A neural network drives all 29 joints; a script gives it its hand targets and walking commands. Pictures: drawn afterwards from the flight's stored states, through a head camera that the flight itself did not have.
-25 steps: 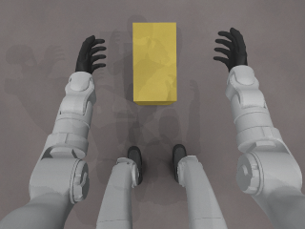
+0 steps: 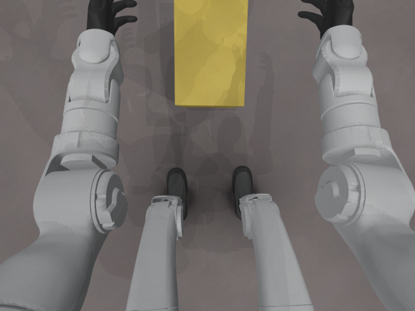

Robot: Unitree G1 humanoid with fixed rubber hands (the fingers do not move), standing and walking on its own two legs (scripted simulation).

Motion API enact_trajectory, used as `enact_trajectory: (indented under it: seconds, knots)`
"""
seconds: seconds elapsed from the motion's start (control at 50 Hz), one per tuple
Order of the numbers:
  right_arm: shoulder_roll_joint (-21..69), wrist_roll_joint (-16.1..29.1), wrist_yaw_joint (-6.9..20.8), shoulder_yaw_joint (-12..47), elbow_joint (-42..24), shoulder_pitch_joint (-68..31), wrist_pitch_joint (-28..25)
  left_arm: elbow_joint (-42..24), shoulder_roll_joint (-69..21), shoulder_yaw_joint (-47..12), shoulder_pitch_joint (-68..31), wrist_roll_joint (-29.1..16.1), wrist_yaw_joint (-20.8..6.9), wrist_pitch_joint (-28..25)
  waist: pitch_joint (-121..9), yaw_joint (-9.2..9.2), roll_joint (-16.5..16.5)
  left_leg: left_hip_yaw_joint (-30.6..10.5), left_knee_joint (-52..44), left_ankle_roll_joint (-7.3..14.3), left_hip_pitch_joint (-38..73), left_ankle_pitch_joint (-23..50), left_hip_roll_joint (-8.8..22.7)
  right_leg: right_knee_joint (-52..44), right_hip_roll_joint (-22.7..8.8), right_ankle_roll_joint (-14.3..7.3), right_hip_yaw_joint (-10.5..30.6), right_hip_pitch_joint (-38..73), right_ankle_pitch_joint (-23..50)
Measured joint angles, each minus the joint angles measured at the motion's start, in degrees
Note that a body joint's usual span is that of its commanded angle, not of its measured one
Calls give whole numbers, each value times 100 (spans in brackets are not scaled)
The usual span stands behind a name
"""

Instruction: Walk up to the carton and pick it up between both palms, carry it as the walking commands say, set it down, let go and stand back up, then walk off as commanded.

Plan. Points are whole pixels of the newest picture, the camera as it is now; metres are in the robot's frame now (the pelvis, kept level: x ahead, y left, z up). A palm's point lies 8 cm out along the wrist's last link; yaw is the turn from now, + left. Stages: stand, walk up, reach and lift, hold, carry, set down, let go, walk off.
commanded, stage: reach and lift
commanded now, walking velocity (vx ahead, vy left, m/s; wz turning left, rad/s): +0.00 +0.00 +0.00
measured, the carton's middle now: (208, 53) +0.57 +0.01 -0.51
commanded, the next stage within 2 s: none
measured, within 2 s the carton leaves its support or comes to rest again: neither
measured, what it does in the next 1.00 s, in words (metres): lowers itself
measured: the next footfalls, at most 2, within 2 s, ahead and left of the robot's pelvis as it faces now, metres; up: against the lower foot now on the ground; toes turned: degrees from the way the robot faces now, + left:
none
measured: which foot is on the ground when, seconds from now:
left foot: down 0.00-1.00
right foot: down 0.00-1.00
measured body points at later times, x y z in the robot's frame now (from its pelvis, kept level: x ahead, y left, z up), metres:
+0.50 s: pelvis -0.07 +0.00 -0.14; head +0.34 +0.01 +0.03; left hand +0.53 +0.17 -0.34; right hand +0.53 -0.18 -0.33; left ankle +0.06 +0.12 -0.63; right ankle +0.06 -0.12 -0.63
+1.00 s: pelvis -0.07 +0.00 -0.24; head +0.34 +0.01 -0.06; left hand +0.53 +0.17 -0.45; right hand +0.53 -0.17 -0.44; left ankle +0.05 +0.12 -0.63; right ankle +0.06 -0.12 -0.63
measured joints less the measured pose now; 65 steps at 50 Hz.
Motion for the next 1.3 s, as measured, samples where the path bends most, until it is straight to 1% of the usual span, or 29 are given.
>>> enact_trajectory:
  seconds: [0.08, 0.14, 0.2, 0.3, 0.38, 0.48, 0.56, 0.6, 0.64, 0.7, 0.74, 0.78, 0.82, 0.86, 0.96, 1.06, 1.14, 1.2, 1.3]
  knots:
    - [1, 48, 81, -34, 46, -102, -3, 62, 7, 0, -80, 52, -25, 0, -4, 0, 0, -14, 458, 4, -489, -125, -2, 438, 0, 0, 0, -476, -108]
    - [-8, 70, 87, -46, 85, -289, 21, 91, 30, 0, -242, 53, -23, 16, 33, -3, 0, -24, 915, 19, -955, -226, -2, 885, 0, 9, 0, -933, -208]
    - [-66, 123, 87, -47, 139, -586, 81, 89, 112, 2, -558, 33, 37, 96, 181, -11, 0, -34, 1414, 29, -1387, -333, -2, 1382, 0, 18, 0, -1362, -317]
    - [-340, 283, 51, -49, 167, -1234, 172, 89, 377, 3, -1376, -264, 226, 283, 976, -45, 1, -51, 2216, 40, -1692, -497, -15, 2206, -11, 34, -1, -1667, -503]
    - [-657, 583, -50, -35, 169, -1729, 283, 89, 556, 0, -1927, -627, 351, 475, 1849, -57, 0, -63, 2779, 43, -1684, -623, -18, 2792, -12, 36, -1, -1668, -642]
    - [-987, 1114, -160, 378, 170, -2305, 427, 90, 837, -188, -2355, -1015, 416, 592, 2816, -97, 0, -76, 3421, 41, -1733, -749, -20, 3476, -11, 36, -1, -1737, -789]
    - [-1002, 1455, -287, 735, 173, -2340, 550, 90, 969, -511, -2374, -1344, 454, 649, 2792, -124, 1, -89, 3958, 17, -2125, -849, -22, 4045, -12, 36, -1, -2146, -906]
    - [-1003, 1556, -344, 882, 296, -2374, 574, 133, 1043, -651, -2435, -1453, 464, 653, 2783, -135, 1, -95, 4234, 9, -2193, -931, -23, 4332, -12, 36, -1, -2220, -993]
    - [-1006, 1557, -358, 934, 587, -2459, 577, 419, 1110, -680, -2609, -1485, 452, 659, 2765, -141, 1, -100, 4487, 7, -2226, -1015, -24, 4590, -11, 36, -1, -2255, -1081]
    - [-1013, 1377, -322, 935, 1194, -2552, 565, 1166, 1148, -683, -2867, -1463, 304, 659, 2587, -142, 0, -106, 4774, 7, -2389, -1103, -25, 4877, -10, 36, -1, -2416, -1171]
    - [-1014, 1150, -238, 871, 1459, -2532, 538, 1527, 1092, -685, -2869, -1261, 152, 655, 2433, -142, 0, -110, 4910, 7, -2544, -1140, -26, 5007, -10, 36, -1, -2564, -1208]
    - [-1015, 971, -176, 788, 1507, -2514, 448, 1690, 1002, -686, -2837, -1042, 39, 635, 2413, -142, 0, -112, 5018, 7, -2650, -1170, -27, 5104, -10, 36, 0, -2660, -1237]
    - [-1016, 853, -123, 742, 1520, -2530, 341, 1709, 900, -685, -2785, -894, -18, 565, 2417, -142, 0, -114, 5110, 17, -2789, -1184, -28, 5183, -9, 36, 0, -2787, -1250]
    - [-1014, 857, -104, 734, 1521, -2602, 269, 1707, 845, -683, -2789, -837, -23, 459, 2477, -142, -1, -115, 5202, 31, -2929, -1189, -28, 5261, -8, 42, 0, -2915, -1251]
    - [-1014, 1046, -102, 732, 1525, -2815, 145, 1690, 954, -680, -2879, -813, 169, 300, 2780, -142, 0, -125, 5506, 48, -3211, -1230, -30, 5543, -5, 72, -1, -3174, -1290]
    - [-1018, 1359, -102, 732, 1632, -2687, 93, 1650, 1128, -695, -2891, -1109, 296, 255, 2767, -142, 0, -134, 5865, 49, -3494, -1311, -35, 5909, -5, 77, -1, -3457, -1382]
    - [-1036, 1511, -116, 732, 1638, -2604, 67, 1650, 1196, -924, -2935, -1438, 298, 255, 2765, -142, 0, -141, 6080, 42, -3555, -1370, -38, 6143, -5, 77, -1, -3530, -1448]
    - [-1104, 1628, -149, 865, 1636, -2694, 44, 1650, 1184, -1092, -2975, -1648, 298, 255, 2761, -142, 0, -144, 6155, 31, -3545, -1378, -40, 6231, -5, 77, -1, -3531, -1458]
    - [-1222, 1653, -171, 999, 1637, -2984, 53, 1651, 1176, -1102, -3039, -1692, 300, 254, 2747, -142, 0, -147, 6193, 21, -3528, -1379, -40, 6284, -4, 77, -1, -3527, -1458]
